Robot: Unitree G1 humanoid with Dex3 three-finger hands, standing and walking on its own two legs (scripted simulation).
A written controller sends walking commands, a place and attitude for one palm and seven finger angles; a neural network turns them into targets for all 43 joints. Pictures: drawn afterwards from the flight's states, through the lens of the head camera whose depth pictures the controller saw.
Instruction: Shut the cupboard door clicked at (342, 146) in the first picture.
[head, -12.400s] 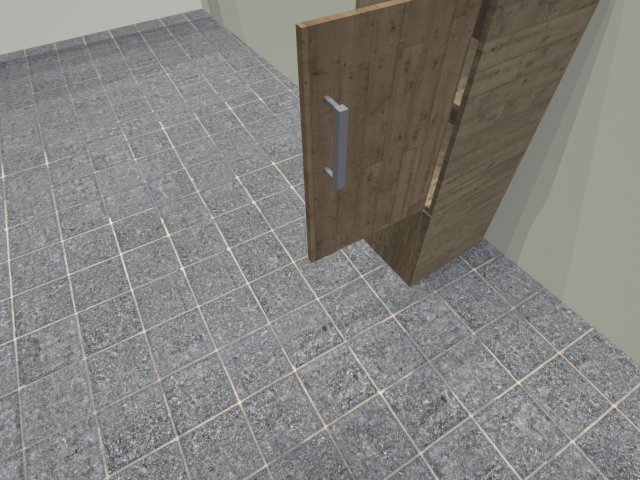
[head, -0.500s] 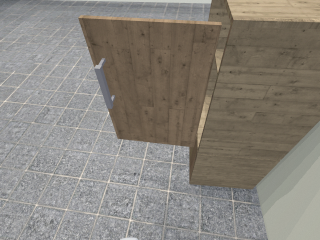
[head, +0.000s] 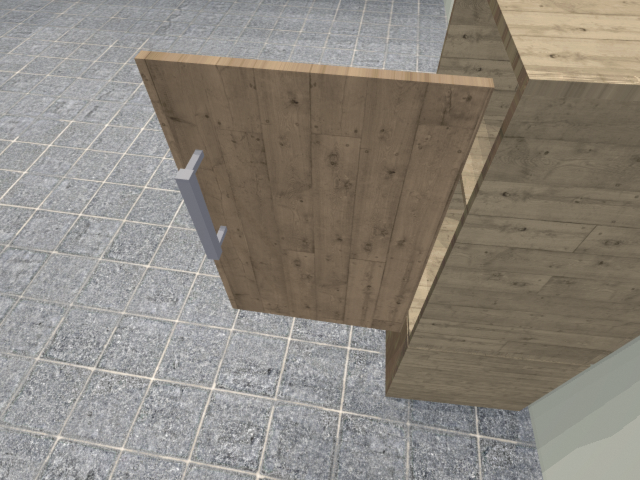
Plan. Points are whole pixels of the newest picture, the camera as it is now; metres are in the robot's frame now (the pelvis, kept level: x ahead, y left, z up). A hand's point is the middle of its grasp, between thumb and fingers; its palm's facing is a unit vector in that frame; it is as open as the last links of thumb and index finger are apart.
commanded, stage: come to a stop and stand still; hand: left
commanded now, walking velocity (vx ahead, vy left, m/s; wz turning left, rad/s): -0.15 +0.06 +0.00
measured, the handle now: (206, 209) +0.46 +0.21 +0.04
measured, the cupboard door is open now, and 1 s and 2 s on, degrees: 87 87 87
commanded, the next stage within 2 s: look again from close up in 1.34 s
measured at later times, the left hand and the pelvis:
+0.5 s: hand out of the picture +0.05 +0.22 -0.16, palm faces +0.03 -0.98 -0.22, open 7.4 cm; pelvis -0.02 +0.02 +0.01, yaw +0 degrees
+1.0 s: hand out of the picture -0.03 +0.15 -0.16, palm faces +0.03 -0.98 -0.18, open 7.4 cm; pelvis -0.03 -0.01 +0.01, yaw +0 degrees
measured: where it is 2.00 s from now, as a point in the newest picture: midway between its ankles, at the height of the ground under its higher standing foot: outside the picture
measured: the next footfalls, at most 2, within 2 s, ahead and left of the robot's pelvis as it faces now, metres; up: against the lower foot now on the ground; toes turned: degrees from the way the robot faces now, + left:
left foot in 0.22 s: +0.03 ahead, +0.12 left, +0.00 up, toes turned +3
right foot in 0.56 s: -0.04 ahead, -0.13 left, +0.00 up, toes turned -1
